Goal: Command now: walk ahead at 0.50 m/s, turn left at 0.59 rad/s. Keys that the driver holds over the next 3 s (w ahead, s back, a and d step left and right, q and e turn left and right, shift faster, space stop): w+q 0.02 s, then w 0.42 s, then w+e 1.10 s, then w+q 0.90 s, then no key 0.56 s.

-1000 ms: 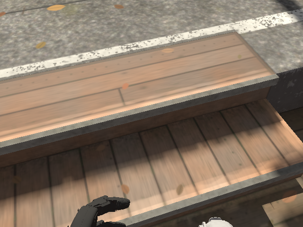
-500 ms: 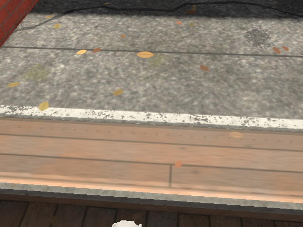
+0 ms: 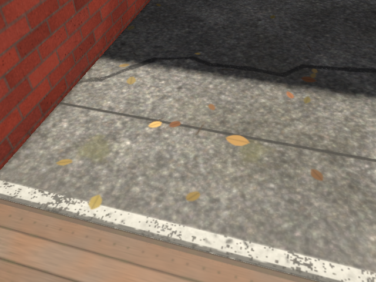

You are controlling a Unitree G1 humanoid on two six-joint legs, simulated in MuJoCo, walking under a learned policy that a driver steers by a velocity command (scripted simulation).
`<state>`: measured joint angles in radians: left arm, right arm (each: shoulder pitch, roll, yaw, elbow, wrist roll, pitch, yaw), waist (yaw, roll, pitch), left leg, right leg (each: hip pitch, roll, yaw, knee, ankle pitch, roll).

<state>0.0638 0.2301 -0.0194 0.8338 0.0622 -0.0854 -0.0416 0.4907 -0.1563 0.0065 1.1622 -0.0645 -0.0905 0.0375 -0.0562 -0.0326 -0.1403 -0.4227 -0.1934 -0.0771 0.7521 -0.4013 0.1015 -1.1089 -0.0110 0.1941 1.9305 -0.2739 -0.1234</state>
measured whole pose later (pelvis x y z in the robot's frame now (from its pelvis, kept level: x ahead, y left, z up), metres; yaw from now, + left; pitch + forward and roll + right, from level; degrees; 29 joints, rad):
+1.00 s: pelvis +0.57 -0.01 +0.19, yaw -7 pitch +2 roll +2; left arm 0.30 0.18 0.06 1.00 0.06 -0.10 -0.06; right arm 0.23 -0.17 -0.09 0.96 -0.05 -0.10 -0.03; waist -0.01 -0.03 -0.04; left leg -0.19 0.00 0.19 0.34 -0.18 0.03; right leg -0.61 -0.07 0.05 1.26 -0.26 -0.10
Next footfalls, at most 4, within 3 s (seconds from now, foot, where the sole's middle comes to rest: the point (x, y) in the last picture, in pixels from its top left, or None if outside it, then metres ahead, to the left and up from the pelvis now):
0.18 right None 0.30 -0.16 -0.60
0.80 left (164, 250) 0.62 0.09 -0.60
1.32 right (243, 188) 0.86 -0.21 -0.60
1.90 left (214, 128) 1.20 -0.14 -0.60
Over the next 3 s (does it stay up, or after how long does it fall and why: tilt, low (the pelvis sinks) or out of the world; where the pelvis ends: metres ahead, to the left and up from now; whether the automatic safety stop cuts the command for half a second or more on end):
stays up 1.46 -0.24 0.17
